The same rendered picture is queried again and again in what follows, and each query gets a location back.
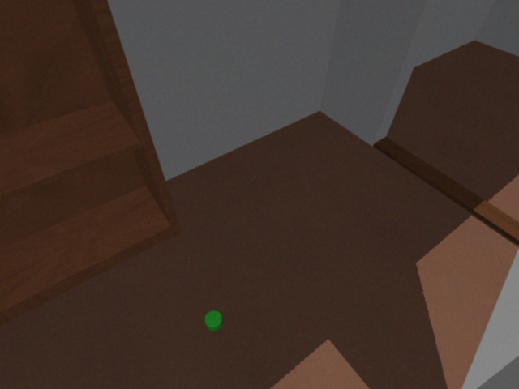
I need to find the tin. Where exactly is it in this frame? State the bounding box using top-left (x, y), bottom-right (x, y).
top-left (205, 310), bottom-right (223, 331)

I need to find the bookshelf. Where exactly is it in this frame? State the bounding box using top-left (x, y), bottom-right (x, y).
top-left (0, 0), bottom-right (182, 326)

